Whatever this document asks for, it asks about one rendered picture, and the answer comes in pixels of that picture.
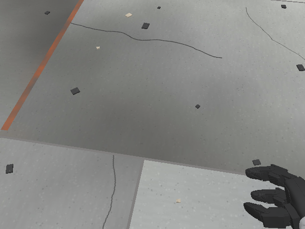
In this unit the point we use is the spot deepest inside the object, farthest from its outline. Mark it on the robot right hand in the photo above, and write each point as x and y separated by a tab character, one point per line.
290	202

